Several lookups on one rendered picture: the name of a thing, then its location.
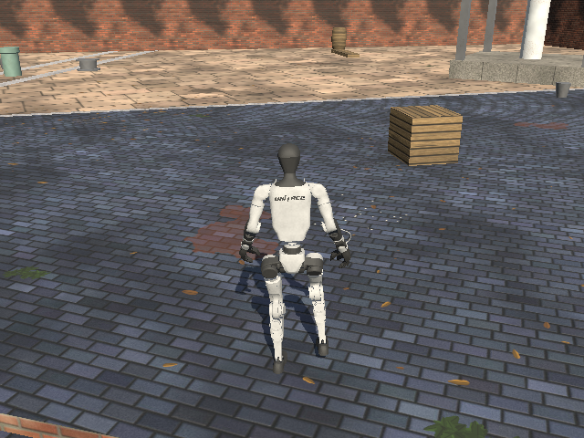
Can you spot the robot right upper arm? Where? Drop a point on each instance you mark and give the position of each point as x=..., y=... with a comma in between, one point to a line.
x=319, y=191

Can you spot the left robot forearm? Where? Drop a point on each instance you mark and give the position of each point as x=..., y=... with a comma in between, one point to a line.
x=248, y=238

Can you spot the right robot foot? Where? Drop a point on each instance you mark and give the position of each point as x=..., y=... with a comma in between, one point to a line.
x=323, y=349

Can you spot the humanoid robot torso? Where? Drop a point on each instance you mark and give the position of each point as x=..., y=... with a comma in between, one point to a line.
x=290, y=213

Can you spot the robot left hand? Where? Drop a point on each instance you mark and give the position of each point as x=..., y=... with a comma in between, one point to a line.
x=252, y=250

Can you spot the right robot forearm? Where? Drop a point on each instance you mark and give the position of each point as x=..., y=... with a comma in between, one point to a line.
x=338, y=238

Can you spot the robot left upper arm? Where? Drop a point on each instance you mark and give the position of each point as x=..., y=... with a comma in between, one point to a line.
x=257, y=206

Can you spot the robot right hand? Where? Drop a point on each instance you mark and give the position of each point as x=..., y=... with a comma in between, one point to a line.
x=339, y=255

